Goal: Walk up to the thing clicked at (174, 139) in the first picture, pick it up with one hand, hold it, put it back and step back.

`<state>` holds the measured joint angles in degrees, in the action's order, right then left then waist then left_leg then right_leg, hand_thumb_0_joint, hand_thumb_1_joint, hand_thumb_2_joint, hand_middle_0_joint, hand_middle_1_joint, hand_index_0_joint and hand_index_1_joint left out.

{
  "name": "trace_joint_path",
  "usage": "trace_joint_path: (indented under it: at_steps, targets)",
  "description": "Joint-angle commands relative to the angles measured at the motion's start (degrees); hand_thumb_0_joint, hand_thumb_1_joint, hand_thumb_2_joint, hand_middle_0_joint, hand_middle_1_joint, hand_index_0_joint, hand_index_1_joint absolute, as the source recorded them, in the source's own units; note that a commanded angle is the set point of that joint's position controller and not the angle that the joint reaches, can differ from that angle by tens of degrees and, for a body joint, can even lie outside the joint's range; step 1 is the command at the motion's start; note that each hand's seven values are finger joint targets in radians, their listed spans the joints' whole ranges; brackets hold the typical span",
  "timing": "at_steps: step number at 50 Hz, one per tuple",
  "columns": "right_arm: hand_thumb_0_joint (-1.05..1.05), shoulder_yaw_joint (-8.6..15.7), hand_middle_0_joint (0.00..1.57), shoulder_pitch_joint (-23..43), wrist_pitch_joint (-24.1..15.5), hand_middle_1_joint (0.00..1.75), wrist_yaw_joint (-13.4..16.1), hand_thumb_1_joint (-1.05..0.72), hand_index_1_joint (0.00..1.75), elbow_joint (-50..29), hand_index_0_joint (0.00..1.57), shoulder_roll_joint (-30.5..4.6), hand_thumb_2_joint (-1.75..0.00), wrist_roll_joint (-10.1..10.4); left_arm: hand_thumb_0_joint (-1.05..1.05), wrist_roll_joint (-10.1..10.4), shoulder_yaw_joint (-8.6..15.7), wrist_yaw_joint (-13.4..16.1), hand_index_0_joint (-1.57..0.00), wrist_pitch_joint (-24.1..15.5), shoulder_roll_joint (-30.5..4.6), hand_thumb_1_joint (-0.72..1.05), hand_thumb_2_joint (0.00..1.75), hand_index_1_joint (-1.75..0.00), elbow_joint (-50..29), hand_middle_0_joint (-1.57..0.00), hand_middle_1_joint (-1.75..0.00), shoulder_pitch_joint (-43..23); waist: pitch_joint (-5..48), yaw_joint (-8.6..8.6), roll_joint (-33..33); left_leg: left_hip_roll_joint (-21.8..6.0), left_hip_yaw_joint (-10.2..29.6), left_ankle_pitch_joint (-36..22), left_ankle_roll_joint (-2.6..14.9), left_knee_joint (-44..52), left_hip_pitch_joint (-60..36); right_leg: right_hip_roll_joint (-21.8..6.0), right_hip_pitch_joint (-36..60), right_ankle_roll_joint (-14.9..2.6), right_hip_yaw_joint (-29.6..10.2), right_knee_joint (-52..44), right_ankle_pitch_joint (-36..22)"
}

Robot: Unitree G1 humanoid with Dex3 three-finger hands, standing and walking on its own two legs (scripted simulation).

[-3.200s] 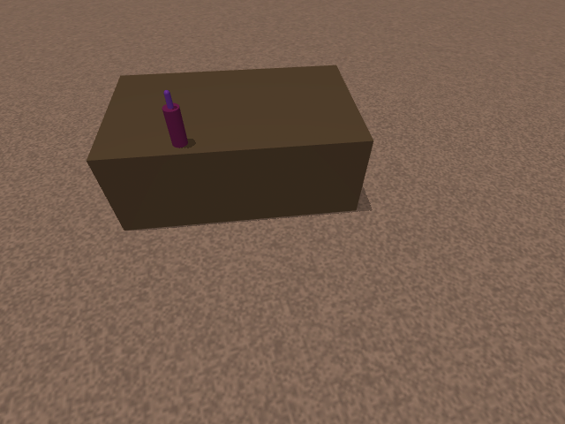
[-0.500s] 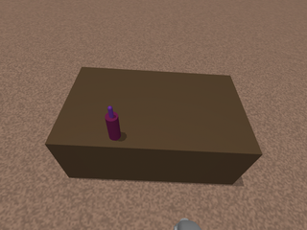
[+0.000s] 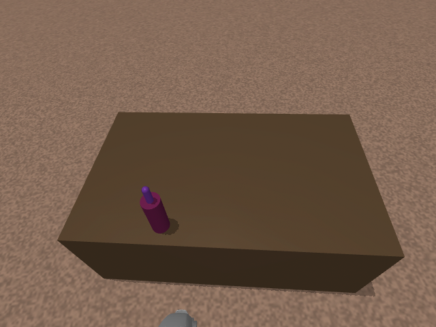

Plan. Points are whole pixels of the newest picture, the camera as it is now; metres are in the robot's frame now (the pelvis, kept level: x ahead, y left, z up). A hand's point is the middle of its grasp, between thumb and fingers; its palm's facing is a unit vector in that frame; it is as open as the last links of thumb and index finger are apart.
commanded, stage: walk up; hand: left
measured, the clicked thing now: (153, 208) +0.49 +0.23 -0.24
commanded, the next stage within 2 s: stand in 1.64 s
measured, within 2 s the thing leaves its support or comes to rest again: neither
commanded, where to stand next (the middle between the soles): +0.12 +0.03 m, yaw +1 degrees
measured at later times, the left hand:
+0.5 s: hand out of the picture +0.07 +0.30 -0.16, palm faces -0.02 -0.91 -0.40, open 7.4 cm
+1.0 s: hand (95, 323) +0.16 +0.28 -0.14, palm faces -0.02 -0.94 -0.35, open 7.4 cm
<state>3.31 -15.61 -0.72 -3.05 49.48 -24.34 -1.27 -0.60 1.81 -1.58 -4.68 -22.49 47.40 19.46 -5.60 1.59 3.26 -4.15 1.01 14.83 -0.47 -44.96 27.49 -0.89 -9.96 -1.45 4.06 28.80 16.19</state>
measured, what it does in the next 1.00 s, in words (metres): steps on the spot: left foot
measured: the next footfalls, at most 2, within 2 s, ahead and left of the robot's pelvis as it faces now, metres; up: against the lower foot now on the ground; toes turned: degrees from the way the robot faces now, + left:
left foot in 0.10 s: +0.15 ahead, +0.14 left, +0.00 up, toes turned +1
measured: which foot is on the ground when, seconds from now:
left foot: up 0.00-0.08, down 0.10-1.00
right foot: down 0.00-1.00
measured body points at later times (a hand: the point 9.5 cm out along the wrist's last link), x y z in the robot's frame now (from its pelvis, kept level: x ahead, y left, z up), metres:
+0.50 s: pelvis +0.04 +0.02 -0.01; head +0.04 +0.01 +0.44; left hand +0.07 +0.34 -0.13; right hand +0.16 -0.27 -0.14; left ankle +0.11 +0.14 -0.74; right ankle +0.04 -0.11 -0.74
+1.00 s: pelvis +0.06 +0.02 +0.01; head +0.07 +0.03 +0.46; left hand +0.16 +0.32 -0.12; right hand +0.14 -0.28 -0.12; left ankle +0.11 +0.14 -0.74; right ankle +0.04 -0.11 -0.74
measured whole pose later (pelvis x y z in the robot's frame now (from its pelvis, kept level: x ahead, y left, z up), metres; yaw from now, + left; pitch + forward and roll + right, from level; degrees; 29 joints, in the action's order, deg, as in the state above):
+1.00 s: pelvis +0.06 +0.02 +0.01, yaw +0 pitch -3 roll -1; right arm 0.5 -4.8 0.4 -1.3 64.6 -20.6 -0.6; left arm -0.1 -0.4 -0.1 -1.5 -20.6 63.1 4.0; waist -3.1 -0.6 0.4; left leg -1.0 -1.4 7.3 0.3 -22.5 12.7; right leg -1.7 -4.9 1.5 1.7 21.4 13.8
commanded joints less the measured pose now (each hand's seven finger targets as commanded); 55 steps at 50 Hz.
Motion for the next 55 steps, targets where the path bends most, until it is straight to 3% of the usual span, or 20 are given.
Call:
trace_joint_path:
  at_steps: [1, 4, 5, 6, 7, 8, 10, 11, 15, 17, 18, 19, 20, 22, 23, 24, 28, 37, 43, 55]
  targets:
    - [0.00, 1.87, 0.20, 1.03, -2.15, 0.30, 1.28, -0.90, 0.30, -3.62, 0.20, -6.01, -0.90, 0.55, 0.00, 0.28, 3.77, 1.93, -0.20, -0.56, -14.58, 0.90, 0.90, -0.30, -3.33, -0.20, -0.30, 0.34, 4.70, 0.54, -10.85, 1.83, -3.28, -6.54, 1.02, 7.58, -9.06, -12.56, -2.34, -8.87, -5.09, -1.35, -37.45]
    - [0.00, 2.69, 0.20, -3.58, -2.56, 0.30, 2.31, -0.90, 0.30, -0.87, 0.20, -8.60, -0.90, 0.03, 0.00, 1.19, 2.61, 2.44, -0.20, 0.51, -12.47, 0.90, 0.90, -0.30, -3.88, -0.20, -0.30, -2.68, 8.03, -3.43, -3.58, 2.66, -2.65, -17.39, 3.89, 17.42, -21.26, -8.23, -7.57, -4.62, -2.81, 11.48, -25.32]
    - [0.00, 3.62, 0.20, -5.07, -2.70, 0.30, 2.79, -0.90, 0.30, -1.00, 0.20, -12.70, -0.90, -0.34, 0.00, 1.76, 1.77, 2.44, -0.20, 0.63, -9.74, 0.90, 0.90, -0.30, -4.25, -0.20, -0.30, -1.36, 10.85, -3.84, 5.66, -6.59, 7.86, -25.68, 7.23, 19.23, -25.88, -3.35, -12.24, -1.52, -0.54, 20.20, -13.08]
    - [0.00, 3.39, 0.20, -2.20, -2.80, 0.30, 3.03, -0.90, 0.30, -2.76, 0.20, -13.72, -0.90, -0.15, 0.00, 2.36, 0.98, 2.64, -0.20, 1.46, -7.53, 0.90, 0.90, -0.30, -3.37, -0.20, -0.30, 1.90, 12.05, -1.65, 9.24, -15.09, 21.36, -26.40, 12.33, 21.88, -26.40, 1.46, -16.29, -0.08, -2.81, 24.04, 15.30]
    - [0.00, 3.46, 0.20, 0.36, -2.47, 0.30, 3.04, -0.90, 0.30, -2.82, 0.20, -14.55, -0.90, 1.07, 0.00, 2.14, 1.78, 3.32, -0.20, 2.60, -10.71, 0.90, 0.90, -0.30, -1.05, -0.20, -0.30, 3.06, 12.07, -1.27, 7.21, -18.02, 22.57, -17.93, 17.32, 22.77, -21.02, -1.06, -11.82, -0.34, -4.33, 27.38, 20.25]
    - [0.00, 3.34, 0.20, 3.12, -1.96, 0.30, 3.08, -0.90, 0.30, -2.73, 0.20, -13.80, -0.90, 1.09, 0.00, 1.51, 1.61, 3.37, -0.20, 2.82, -11.77, 0.90, 0.90, -0.30, 0.10, -0.20, -0.30, 1.92, 10.26, -0.94, 6.73, -16.42, 21.33, -11.33, 16.84, 23.88, -16.74, -2.13, -11.22, -0.46, -4.95, 27.29, 19.99]
    - [0.00, 2.12, 0.20, 6.99, -1.46, 0.30, 3.30, -0.90, 0.30, -3.45, 0.20, -11.46, -0.90, 0.39, 0.00, 1.17, 2.18, 2.78, -0.20, 3.13, -12.44, 0.90, 0.90, -0.30, 1.75, -0.20, -0.30, 0.06, 8.13, -0.83, 7.10, -10.40, 13.04, -4.12, 12.29, 24.32, -11.24, -2.52, -9.22, -0.44, -6.25, 22.52, 17.49]
    - [0.00, 2.06, 0.20, 7.90, -1.43, 0.30, 3.29, -0.90, 0.30, -3.35, 0.20, -11.72, -0.90, 0.33, 0.00, 1.11, 2.22, 2.58, -0.20, 3.13, -12.24, 0.90, 0.90, -0.30, 2.78, -0.20, -0.30, 1.19, 7.15, -0.30, 8.93, -9.16, 11.30, -1.73, 11.41, 24.34, -9.56, -2.61, -8.78, -0.50, -4.72, 20.33, 14.66]
    - [0.00, 1.75, 0.20, 10.09, -0.28, 0.30, 2.80, -0.90, 0.30, -2.80, 0.20, -11.55, -0.90, 0.55, 0.00, 0.49, 1.94, 2.94, -0.20, 2.35, -10.30, 0.90, 0.90, -0.30, 6.29, -0.20, -0.30, 2.62, 8.82, 0.22, 7.53, -7.98, 9.20, -1.15, 10.17, 20.08, -10.18, -0.27, -3.25, 0.70, -0.87, 5.80, 4.22]
    - [0.00, 0.72, 0.20, 11.19, 0.41, 0.30, 2.53, -0.90, 0.30, -2.57, 0.20, -8.77, -0.90, 1.34, 0.00, -0.28, 2.30, 3.42, -0.20, 1.62, -10.88, 0.90, 0.90, -0.30, 7.58, -0.20, -0.30, 2.22, 8.88, 1.04, 3.10, -6.74, 7.67, 0.56, 7.45, 16.81, -6.27, -0.88, 2.29, 0.35, -3.02, -2.16, -1.61]
    - [0.00, 0.10, 0.20, 10.81, 0.54, 0.30, 2.37, -0.90, 0.30, -2.50, 0.20, -6.65, -0.90, 1.74, 0.00, -0.97, 2.68, 3.57, -0.20, 1.15, -12.66, 0.90, 0.90, -0.30, 7.04, -0.20, -0.30, 0.36, 7.59, 0.67, -2.23, -4.56, 5.81, 1.75, 4.82, 13.70, -3.98, -5.94, 1.28, -1.54, -11.08, -5.71, 0.98]
    - [0.00, 0.26, 0.20, 11.66, 0.80, 0.30, 2.35, -0.90, 0.30, -2.02, 0.20, -6.47, -0.90, 1.68, 0.00, -1.42, 3.13, 3.51, -0.20, 0.89, -16.60, 0.90, 0.90, -0.30, 5.42, -0.20, -0.30, -4.56, 3.98, -1.16, -7.92, 0.41, 3.22, 7.72, 2.33, 11.80, -5.46, -12.74, -8.74, -4.94, -21.60, -10.21, 8.50]
    - [0.00, 0.99, 0.20, 9.87, 1.00, 0.30, 2.48, -0.90, 0.30, 0.44, 0.20, -7.69, -0.90, 1.52, 0.00, -1.25, 2.85, 3.17, -0.20, 1.33, -17.44, 0.90, 0.90, -0.30, 4.62, -0.20, -0.30, -11.08, 1.89, -3.40, -9.75, 1.47, 0.93, 10.40, 1.88, 7.76, -14.09, -15.37, -18.06, -7.33, -21.73, -10.05, 13.24]
    - [0.00, 1.36, 0.20, 8.92, 0.37, 0.30, 2.30, -0.90, 0.30, 2.03, 0.20, -9.13, -0.90, 1.17, 0.00, -0.52, 1.31, 2.82, -0.20, 1.20, -12.41, 0.90, 0.90, -0.30, 4.69, -0.20, -0.30, -12.28, 1.82, -4.64, -4.11, -1.84, 4.82, 5.39, 2.92, 16.24, -19.41, -9.65, -19.58, -3.05, -12.39, -6.47, 9.67]
    - [0.00, 1.05, 0.20, 10.95, -0.01, 0.30, 2.02, -0.90, 0.30, 2.59, 0.20, -9.07, -0.90, 1.44, 0.00, 0.06, 1.11, 2.73, -0.20, 1.00, -11.20, 0.90, 0.90, -0.30, 5.83, -0.20, -0.30, -11.43, 2.07, -3.16, -3.22, -3.30, 7.56, 2.63, 4.00, 18.85, -16.71, -5.77, -14.92, -1.09, -8.83, -5.38, 5.74]
    - [0.00, 0.59, 0.20, 13.02, -0.23, 0.30, 1.81, -0.90, 0.30, 2.56, 0.20, -8.42, -0.90, 1.53, 0.00, 0.07, 0.89, 2.72, -0.20, 0.70, -10.68, 0.90, 0.90, -0.30, 7.13, -0.20, -0.30, -8.93, 3.66, -1.42, -3.98, -4.46, 8.20, -0.29, 4.84, 19.51, -15.42, -5.02, -10.27, -0.75, -7.91, -5.29, 1.88]
    - [0.00, -0.03, 0.20, 12.90, -0.23, 0.30, 1.74, -0.90, 0.30, 4.64, 0.20, -8.56, -0.90, 1.22, 0.00, -0.01, 0.99, 2.29, -0.20, 0.89, -11.94, 0.90, 0.90, -0.30, 8.21, -0.20, -0.30, -10.81, 3.37, -1.76, -5.50, -2.41, 6.38, 4.46, 3.26, 22.07, -13.91, -6.58, -7.22, -1.05, -10.33, -7.81, 4.21]
    - [0.00, -0.49, 0.20, 13.38, -0.54, 0.30, 2.02, -0.90, 0.30, 8.83, 0.20, -8.29, -0.90, 1.16, 0.00, 0.44, 0.67, 2.50, -0.20, 1.31, -11.82, 0.90, 0.90, -0.30, 10.84, -0.20, -0.30, -12.92, 9.25, -1.10, -3.23, -2.78, 4.64, -11.65, 2.85, 23.09, -18.13, -6.84, 2.10, -0.21, -7.79, -9.02, -10.35]
    - [0.00, -0.50, 0.20, 13.63, -0.48, 0.30, 2.28, -0.90, 0.30, 10.59, 0.20, -7.98, -0.90, 1.10, 0.00, 0.58, 0.57, 2.51, -0.20, 1.92, -11.13, 0.90, 0.90, -0.30, 12.42, -0.20, -0.30, -14.78, 8.84, -1.00, -2.27, -3.44, 4.63, -14.94, 2.68, 24.55, -18.96, -6.73, 3.49, 0.11, -6.80, -10.16, -10.85]
    - [0.00, -0.16, 0.20, 14.41, -0.36, 0.30, 2.43, -0.90, 0.30, 11.93, 0.20, -8.17, -0.90, 0.86, 0.00, -0.03, 0.48, 2.19, -0.20, 2.17, -10.50, 0.90, 0.90, -0.30, 14.01, -0.20, -0.30, -17.56, 7.16, -1.91, -1.61, -3.35, 5.12, -6.80, 2.02, 28.49, -18.46, -6.65, 3.47, 0.24, -6.48, -13.33, -6.81]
